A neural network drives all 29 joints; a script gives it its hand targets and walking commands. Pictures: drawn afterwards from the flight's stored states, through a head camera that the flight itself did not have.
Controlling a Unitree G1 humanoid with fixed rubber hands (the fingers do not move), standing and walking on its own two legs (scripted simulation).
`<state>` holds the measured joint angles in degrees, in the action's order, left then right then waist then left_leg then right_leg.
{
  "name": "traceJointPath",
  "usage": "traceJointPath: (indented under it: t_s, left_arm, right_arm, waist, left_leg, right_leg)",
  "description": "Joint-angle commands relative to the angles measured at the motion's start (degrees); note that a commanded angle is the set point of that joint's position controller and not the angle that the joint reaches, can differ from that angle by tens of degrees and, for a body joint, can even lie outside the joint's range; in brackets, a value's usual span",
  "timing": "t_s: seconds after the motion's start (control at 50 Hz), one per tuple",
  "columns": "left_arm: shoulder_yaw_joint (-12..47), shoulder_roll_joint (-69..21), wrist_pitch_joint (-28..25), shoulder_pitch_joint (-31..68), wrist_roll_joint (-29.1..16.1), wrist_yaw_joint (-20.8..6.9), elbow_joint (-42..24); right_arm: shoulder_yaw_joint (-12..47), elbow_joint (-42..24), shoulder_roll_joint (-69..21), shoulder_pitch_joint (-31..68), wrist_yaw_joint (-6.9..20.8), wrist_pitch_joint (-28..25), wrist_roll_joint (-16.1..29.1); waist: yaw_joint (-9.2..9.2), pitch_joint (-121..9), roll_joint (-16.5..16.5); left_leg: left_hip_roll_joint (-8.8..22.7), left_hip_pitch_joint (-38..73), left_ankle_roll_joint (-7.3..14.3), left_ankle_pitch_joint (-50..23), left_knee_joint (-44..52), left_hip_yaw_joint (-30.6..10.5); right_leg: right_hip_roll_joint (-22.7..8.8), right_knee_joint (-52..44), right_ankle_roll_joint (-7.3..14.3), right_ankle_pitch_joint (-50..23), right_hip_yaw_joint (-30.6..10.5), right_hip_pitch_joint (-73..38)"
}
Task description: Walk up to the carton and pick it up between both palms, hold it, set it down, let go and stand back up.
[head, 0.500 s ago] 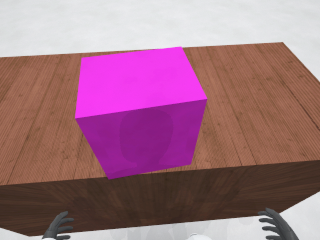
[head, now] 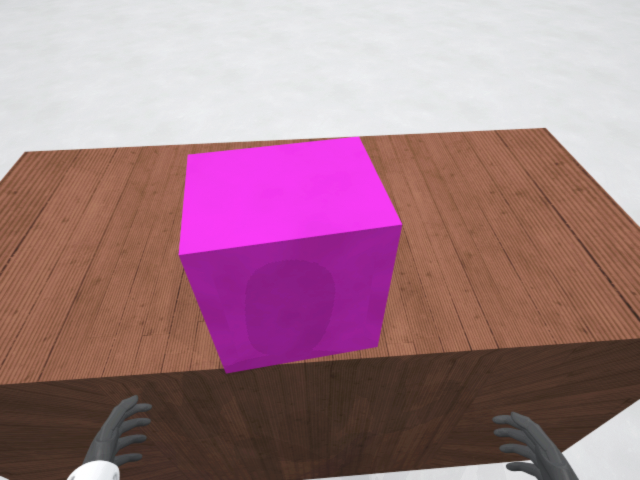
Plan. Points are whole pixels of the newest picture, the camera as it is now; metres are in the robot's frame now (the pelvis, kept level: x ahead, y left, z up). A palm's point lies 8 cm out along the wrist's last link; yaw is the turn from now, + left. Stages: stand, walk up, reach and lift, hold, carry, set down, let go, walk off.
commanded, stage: reach and lift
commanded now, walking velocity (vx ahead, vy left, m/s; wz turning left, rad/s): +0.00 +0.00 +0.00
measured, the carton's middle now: (290, 258) +0.42 +0.06 +0.05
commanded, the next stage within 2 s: none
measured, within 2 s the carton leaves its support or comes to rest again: neither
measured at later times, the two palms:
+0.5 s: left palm (106, 416) +0.22 +0.27 +0.01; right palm (530, 421) +0.20 -0.22 +0.02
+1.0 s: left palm (112, 404) +0.22 +0.25 +0.04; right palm (529, 394) +0.21 -0.21 +0.06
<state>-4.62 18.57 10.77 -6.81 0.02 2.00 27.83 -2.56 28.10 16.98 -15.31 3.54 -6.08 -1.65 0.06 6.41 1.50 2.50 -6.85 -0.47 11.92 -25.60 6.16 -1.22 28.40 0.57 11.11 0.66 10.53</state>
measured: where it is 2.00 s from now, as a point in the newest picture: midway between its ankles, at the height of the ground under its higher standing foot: outside the picture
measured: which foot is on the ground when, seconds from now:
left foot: down 0.00-1.00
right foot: down 0.00-1.00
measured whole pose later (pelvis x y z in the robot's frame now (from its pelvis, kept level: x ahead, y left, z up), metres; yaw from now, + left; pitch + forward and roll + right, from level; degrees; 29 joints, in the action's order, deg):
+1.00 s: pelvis +0.02 +0.01 +0.01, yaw +0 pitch -3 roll +0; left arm -2.9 15.7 13.6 -17.3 -7.0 7.0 -6.0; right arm -1.3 -7.8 16.3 -21.5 3.4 4.4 14.9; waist 0.1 3.9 1.5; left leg 2.3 -6.4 -0.6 9.7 -19.2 6.2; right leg -1.0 20.4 0.6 8.3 0.8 9.2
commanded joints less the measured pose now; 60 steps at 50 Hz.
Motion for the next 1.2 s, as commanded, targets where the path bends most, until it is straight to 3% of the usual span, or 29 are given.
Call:
traceJointPath:
  t_s: [0.0,0.06,0.12,0.14,0.16,0.2,0.22,0.34,0.36,0.42,0.48,0.52,0.56,0.6,0.62,0.7,0.78,0.82,0.84,0.88,0.92,0.94,0.96,1.0,1.04,1.06,1.12,1.14,1.18]
  left_arm:
    - [-6.17,5.89,-3.97,-1.25,-5.11,1.17,-20.00]
    - [-5.84,5.78,-4.76,-1.94,-6.19,1.81,-23.30]
    - [-7.51,7.15,-4.64,-1.88,-8.60,0.99,-26.43]
    - [-6.47,7.21,-4.76,-2.28,-11.01,0.61,-26.94]
    - [-8.10,9.54,-5.64,-1.26,-11.53,0.19,-28.43]
    - [-6.53,8.39,-5.00,-4.59,-12.20,0.85,-30.10]
    - [-7.16,7.97,-4.95,-4.86,-12.18,1.33,-32.33]
    - [-4.62,4.79,-4.91,-8.23,-12.34,1.90,-35.66]
    - [-4.58,4.42,-5.42,-7.50,-11.71,2.42,-38.23]
    - [-4.83,2.22,-5.71,-11.23,-11.70,2.79,-39.23]
    - [-3.47,2.52,-7.75,-11.28,-12.33,3.29,-44.36]
    - [-3.04,1.53,-7.24,-13.33,-12.43,3.70,-44.42]
    - [-1.66,0.98,-7.60,-13.45,-12.87,4.04,-46.97]
    - [-0.86,1.59,-8.32,-13.50,-12.76,4.90,-50.70]
    - [-0.68,1.26,-8.37,-14.22,-14.00,4.61,-50.28]
    - [-1.80,0.91,-8.26,-11.78,-13.61,5.42,-50.91]
    - [-2.20,1.10,-4.96,-8.64,-13.04,6.06,-52.42]
    - [-3.84,0.97,-3.27,-6.09,-13.10,5.57,-50.03]
    - [-3.52,1.32,-2.49,-4.39,-14.09,5.20,-49.90]
    - [-3.40,1.67,-1.45,0.78,-13.86,5.68,-53.79]
    - [-4.36,2.17,-0.03,1.61,-14.35,6.43,-55.61]
    - [-4.29,2.69,1.08,5.51,-14.59,6.25,-54.13]
    - [-2.84,2.32,1.16,6.20,-14.82,6.83,-58.74]
    - [-2.73,3.37,1.34,7.74,-15.35,7.03,-59.54]
    - [-4.19,2.80,2.86,7.58,-15.61,6.61,-55.83]
    - [-3.37,2.98,3.36,11.22,-16.06,6.53,-57.63]
    - [-5.16,3.82,6.11,13.83,-14.71,7.12,-57.56]
    - [-6.29,4.80,6.82,13.33,-14.41,7.31,-59.36]
    - [-6.64,5.32,8.89,15.47,-15.41,7.15,-59.62]
  right_arm:
    - [-3.41,-20.70,5.85,1.21,-1.09,-0.50,5.54]
    - [-2.32,-21.52,4.53,-1.87,-0.87,0.39,6.50]
    - [-1.76,-27.53,3.17,-2.15,-1.81,2.07,6.68]
    - [-0.28,-29.88,2.56,-3.50,-2.50,2.98,6.91]
    - [-0.23,-33.27,0.61,-3.87,-3.26,2.85,8.12]
    - [-1.42,-33.44,2.05,-6.50,-3.15,3.72,9.19]
    - [-1.15,-34.55,2.08,-5.08,-2.70,3.49,9.78]
    - [-1.04,-37.91,2.54,-4.93,-1.57,4.79,12.02]
    - [-1.89,-38.89,4.15,-6.21,-1.27,4.57,12.64]
    - [-2.34,-39.92,2.63,-9.57,-1.03,3.84,13.58]
    - [-3.26,-42.21,4.17,-8.37,-0.55,2.83,15.81]
    - [-1.94,-44.16,4.21,-8.92,-0.14,2.53,16.14]
    - [-3.20,-46.16,5.97,-10.32,0.27,1.83,16.17]
    - [-3.41,-45.35,6.70,-9.16,0.62,1.82,17.35]
    - [-3.99,-48.37,7.31,-9.40,0.72,1.33,17.26]
    - [-3.45,-48.56,6.66,-8.87,1.12,1.99,18.76]
    - [-4.09,-49.87,9.18,-4.22,-0.06,3.81,19.58]
    - [-2.71,-50.10,7.80,-0.57,-0.24,5.19,20.99]
    - [-2.44,-49.46,7.74,-0.77,-0.68,5.90,19.77]
    - [-2.76,-51.28,8.14,2.88,-0.81,7.65,20.60]
    - [-4.09,-54.12,8.22,4.57,-1.05,8.06,21.16]
    - [-5.20,-53.72,9.24,7.82,-1.17,9.16,20.49]
    - [-5.58,-53.52,8.88,7.67,-0.94,10.00,20.29]
    - [-6.25,-54.91,9.75,8.68,-1.08,10.11,19.66]
    - [-4.62,-55.25,6.83,9.27,-1.83,11.11,19.31]
    - [-4.95,-54.31,8.18,11.61,-1.75,11.70,19.48]
    - [-5.65,-51.30,8.87,15.54,-1.76,14.10,20.94]
    - [-5.41,-52.46,9.33,15.88,-1.78,14.43,21.79]
    - [-6.20,-52.86,10.73,18.88,-2.42,16.08,21.68]
  waist:
    - [5.18,-6.98,-4.31]
    - [5.03,-7.76,-6.04]
    - [6.06,-6.58,-0.58]
    - [4.32,-7.64,5.37]
    - [5.88,-6.93,6.28]
    - [4.16,-9.03,1.72]
    - [5.55,-9.41,-0.85]
    - [4.77,-10.70,-1.12]
    - [4.68,-10.29,-5.38]
    - [4.01,-11.34,-2.18]
    - [4.41,-12.25,-5.08]
    - [5.07,-13.01,-3.58]
    - [3.50,-13.39,-2.49]
    - [4.64,-13.10,-6.55]
    - [4.05,-15.12,-3.67]
    - [5.16,-13.09,-4.24]
    - [4.82,-11.67,-3.49]
    - [6.52,-11.36,-2.62]
    - [4.96,-9.86,-1.20]
    - [5.18,-9.81,-3.40]
    - [6.42,-10.98,-4.87]
    - [5.11,-9.40,-2.19]
    - [5.17,-11.90,-6.14]
    - [3.94,-12.02,-3.47]
    - [5.69,-10.97,-1.53]
    - [3.86,-11.03,-3.11]
    - [4.64,-11.07,-5.32]
    - [6.63,-14.36,-6.75]
    - [5.17,-13.56,-4.56]
  left_leg:
    - [-0.08,-23.74,4.62,11.37,17.95,-0.30]
    - [-1.28,-19.59,3.74,8.27,16.14,-0.10]
    - [-4.05,-8.98,2.86,3.67,13.70,1.39]
    - [-4.84,-3.88,2.20,0.78,11.05,1.21]
    - [-6.46,-1.04,1.60,-1.81,8.40,1.33]
    - [-5.48,3.76,1.08,-5.89,10.49,0.42]
    - [-5.09,3.50,0.59,-7.38,10.45,-0.02]
    - [-3.95,4.14,-0.36,-8.69,11.24,-1.13]
    - [-3.55,2.79,-1.29,-9.00,11.65,-2.10]
    - [-3.28,4.91,-1.00,-12.00,11.47,-2.10]
    - [-2.88,5.10,-2.18,-12.86,11.03,-2.57]
    - [-3.30,6.45,-2.21,-15.92,10.13,-2.38]
    - [-2.52,6.16,-2.98,-16.14,9.62,-3.34]
    - [-2.44,6.43,-3.21,-14.67,10.30,-3.50]
    - [-2.30,6.81,-3.05,-15.29,9.88,-3.97]
    - [-2.48,4.22,-2.20,-11.56,10.30,-3.50]
    - [-2.44,2.33,-2.43,-10.74,10.75,-3.20]
    - [-3.00,2.42,-1.50,-9.44,10.92,-2.39]
    - [-3.60,2.05,-1.25,-7.13,11.03,-2.52]
    - [-2.24,-0.29,-1.08,0.20,12.37,-3.54]
    - [-2.93,-1.28,-1.40,-1.70,12.70,-2.52]
    - [-2.61,-1.61,-0.42,2.16,12.87,-2.71]
    - [-2.35,-2.47,-0.93,3.14,12.96,-3.10]
    - [-2.52,-2.45,-0.98,3.19,12.29,-3.19]
    - [-3.13,-4.22,0.06,0.82,12.24,-2.26]
    - [-3.07,-3.28,-0.25,0.68,12.09,-2.70]
    - [-2.85,-3.74,-0.61,2.66,12.89,-3.22]
    - [-3.34,-2.52,-0.46,0.67,12.24,-2.13]
    - [-3.59,-1.88,-0.58,-1.18,12.17,-2.80]
  right_leg:
    - [5.54,-2.85,-1.28,-2.04,0.51,-26.60]
    - [4.08,-5.45,-0.55,-0.94,-0.73,-22.61]
    - [1.87,-11.29,-0.43,6.29,-2.57,-13.48]
    - [0.68,-13.99,0.07,7.77,-2.99,-8.74]
    - [-2.66,-16.26,0.08,9.51,-5.04,-3.22]
    - [-0.28,-15.52,0.78,4.09,-3.00,-2.68]
    - [0.61,-14.84,0.37,2.49,-2.43,-2.59]
    - [2.84,-15.07,1.31,0.48,-1.58,-4.86]
    - [3.16,-13.81,1.81,-0.09,-1.13,-5.56]
    - [3.98,-14.53,1.40,-2.93,-1.35,-6.04]
    - [4.42,-13.66,2.26,-2.27,-1.69,-4.88]
    - [4.57,-14.39,2.48,-3.31,-1.33,-3.87]
    - [5.30,-13.88,2.82,-5.06,-0.69,-3.39]
    - [4.99,-13.76,2.43,-3.82,-0.64,-3.60]
    - [4.90,-13.83,2.88,-3.84,-0.70,-3.76]
    - [4.36,-13.43,2.72,-1.40,-1.81,-2.99]
    - [4.66,-12.86,2.53,-1.94,-1.87,-3.41]
    - [4.24,-13.62,2.71,0.24,-2.61,-2.18]
    - [3.71,-14.40,2.27,1.54,-2.77,-2.49]
    - [3.14,-13.15,2.64,6.01,-3.13,-1.94]
    - [3.43,-12.86,2.56,3.78,-3.10,-2.84]
    - [3.39,-13.04,2.83,7.29,-3.57,-1.11]
    - [3.47,-12.01,2.48,6.37,-3.10,-1.98]
    - [3.63,-11.37,2.48,5.67,-2.83,-1.30]
    - [3.30,-11.36,1.77,4.22,-3.17,-3.12]
    - [3.54,-11.23,2.48,4.03,-3.06,-1.66]
    - [3.56,-11.59,2.29,5.32,-3.67,-3.39]
    - [3.15,-11.12,1.72,4.10,-3.96,-3.57]
    - [3.11,-11.69,1.82,3.08,-3.96,-2.11]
